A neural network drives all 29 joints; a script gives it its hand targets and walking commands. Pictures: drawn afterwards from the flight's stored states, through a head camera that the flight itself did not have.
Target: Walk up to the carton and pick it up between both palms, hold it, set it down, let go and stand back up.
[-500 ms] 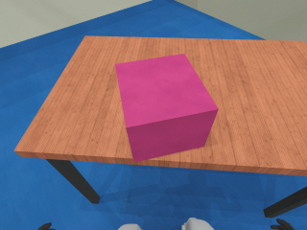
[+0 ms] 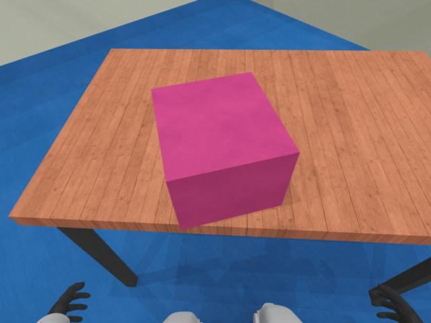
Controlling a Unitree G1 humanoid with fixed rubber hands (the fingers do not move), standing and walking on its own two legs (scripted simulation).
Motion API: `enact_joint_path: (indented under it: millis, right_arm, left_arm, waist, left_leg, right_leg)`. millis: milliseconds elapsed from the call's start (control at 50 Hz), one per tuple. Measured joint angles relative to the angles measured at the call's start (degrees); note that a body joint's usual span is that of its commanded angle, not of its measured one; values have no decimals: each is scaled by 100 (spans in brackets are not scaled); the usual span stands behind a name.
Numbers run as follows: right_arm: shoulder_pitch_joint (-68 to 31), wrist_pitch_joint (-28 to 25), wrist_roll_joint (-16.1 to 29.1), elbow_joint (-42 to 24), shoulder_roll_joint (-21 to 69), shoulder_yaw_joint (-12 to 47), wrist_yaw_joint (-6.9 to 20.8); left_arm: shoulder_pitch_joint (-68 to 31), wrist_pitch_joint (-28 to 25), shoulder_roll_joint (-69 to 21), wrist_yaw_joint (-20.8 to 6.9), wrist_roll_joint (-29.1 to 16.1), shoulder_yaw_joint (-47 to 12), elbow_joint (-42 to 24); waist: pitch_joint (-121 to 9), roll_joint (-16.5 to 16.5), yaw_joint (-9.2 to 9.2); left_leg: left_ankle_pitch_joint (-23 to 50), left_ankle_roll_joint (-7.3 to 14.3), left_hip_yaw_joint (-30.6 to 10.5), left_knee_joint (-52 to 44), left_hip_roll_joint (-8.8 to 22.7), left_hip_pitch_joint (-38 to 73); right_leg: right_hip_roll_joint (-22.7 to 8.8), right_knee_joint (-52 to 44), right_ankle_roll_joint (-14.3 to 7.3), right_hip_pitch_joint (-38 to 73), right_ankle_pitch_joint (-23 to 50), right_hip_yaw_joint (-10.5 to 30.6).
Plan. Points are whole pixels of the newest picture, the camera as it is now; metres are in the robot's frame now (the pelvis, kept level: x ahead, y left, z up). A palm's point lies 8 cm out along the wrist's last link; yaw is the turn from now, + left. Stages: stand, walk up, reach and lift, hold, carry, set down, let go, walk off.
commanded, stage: reach and lift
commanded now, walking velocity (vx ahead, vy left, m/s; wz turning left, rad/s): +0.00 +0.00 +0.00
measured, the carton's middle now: (217, 148) +0.42 +0.02 +0.07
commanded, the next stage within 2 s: none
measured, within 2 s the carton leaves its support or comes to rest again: neither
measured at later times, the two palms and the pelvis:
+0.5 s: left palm (74, 290) +0.18 +0.27 -0.02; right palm (421, 316) +0.14 -0.31 -0.04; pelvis +0.00 -0.01 +0.02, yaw +0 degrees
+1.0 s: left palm (89, 280) +0.18 +0.23 +0.02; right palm (415, 281) +0.18 -0.29 +0.02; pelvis +0.00 -0.01 +0.04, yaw +0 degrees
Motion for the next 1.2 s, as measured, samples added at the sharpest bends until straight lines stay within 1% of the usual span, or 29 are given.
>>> enact_joint_path:
  millis: [40, 100, 220, 340, 420, 540, 740, 900, 1020, 1120, 1200]
  right_arm:
    - [-7, -19, 0, -126, 0, 0, -1]
    - [5, -22, 54, -407, 3, 0, -21]
    - [152, -22, 249, -1074, 91, 54, -98]
    - [423, -21, 402, -1499, 212, 96, -111]
    - [676, -21, 441, -1819, 220, 99, -9]
    - [926, -20, 558, -2199, 221, 98, 220]
    - [1032, 23, 832, -2771, 221, 97, 461]
    - [1067, 284, 1077, -3365, 222, 233, 487]
    - [1206, 479, 1250, -3879, 223, 260, 489]
    - [1420, 548, 1458, -4230, 223, 283, 488]
    - [1570, 573, 1570, -4690, 226, 304, 485]
  left_arm:
    - [-104, 133, -67, 0, 23, 1, -369]
    - [-213, 181, -129, -1, 34, 2, -726]
    - [-222, 185, -135, 0, 42, 30, -844]
    - [-111, 78, -137, 18, 42, 57, -1125]
    - [35, -87, -144, 115, 42, 57, -1338]
    - [322, -324, -281, 293, 42, 55, -1640]
    - [713, -781, -689, 495, 24, 55, -1997]
    - [821, -974, -894, 568, -47, 55, -2301]
    - [953, -1002, -941, 600, -281, 56, -2729]
    - [1033, -1076, -1009, 663, -362, 56, -3109]
    - [1051, -1088, -1115, 713, -426, 56, -3360]
  waist:
    - [0, 0, 0]
    - [1, -6, -1]
    - [0, -95, -1]
    - [-1, -133, 0]
    - [-2, -133, 0]
    - [-20, -134, 1]
    - [-120, -134, 0]
    - [-245, -133, 0]
    - [-335, -133, 0]
    - [-368, -134, 0]
    - [-373, -134, 0]
  left_leg:
    - [-12, -37, 0, 0, 52, 10]
    - [-19, -95, 1, -10, 121, 22]
    - [129, -159, 1, -299, 135, 102]
    - [400, -172, 2, -759, 127, 224]
    - [548, -153, 2, -1014, 122, 335]
    - [751, -107, 2, -1376, 113, 526]
    - [959, -50, 2, -1751, 104, 755]
    - [1034, -56, 1, -1964, 101, 911]
    - [1106, -98, 2, -2159, 99, 995]
    - [1115, -107, 2, -2226, 98, 1001]
    - [1115, -106, 2, -2261, 97, 1000]
  right_leg:
    - [52, -2, -36, 0, -3, -4]
    - [120, -16, -85, 0, -3, -8]
    - [137, -204, -143, 35, 85, -10]
    - [137, -655, -153, 165, 339, -13]
    - [137, -957, -148, 305, 506, -15]
    - [137, -1431, -114, 557, 765, -16]
    - [137, -1927, -73, 850, 1039, -18]
    - [137, -2027, -81, 956, 1045, -19]
    - [137, -2134, -111, 1002, 1059, -18]
    - [137, -2197, -112, 1007, 1064, -18]
    - [137, -2260, -112, 1022, 1078, -18]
